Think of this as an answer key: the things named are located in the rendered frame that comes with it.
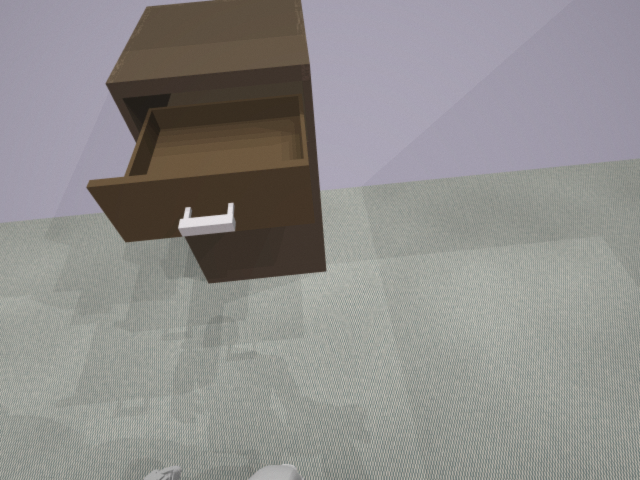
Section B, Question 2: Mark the handle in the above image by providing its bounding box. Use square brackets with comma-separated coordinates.
[178, 203, 236, 237]

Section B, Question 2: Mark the cabinet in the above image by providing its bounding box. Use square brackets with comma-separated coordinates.
[105, 0, 326, 283]

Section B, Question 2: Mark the drawer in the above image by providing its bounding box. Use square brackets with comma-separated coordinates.
[86, 94, 315, 242]

